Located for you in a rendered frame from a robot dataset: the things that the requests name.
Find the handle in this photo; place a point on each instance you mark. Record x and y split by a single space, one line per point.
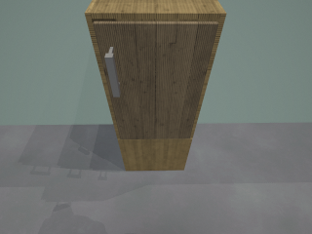
112 73

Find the cupboard door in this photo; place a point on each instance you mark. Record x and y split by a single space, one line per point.
161 67

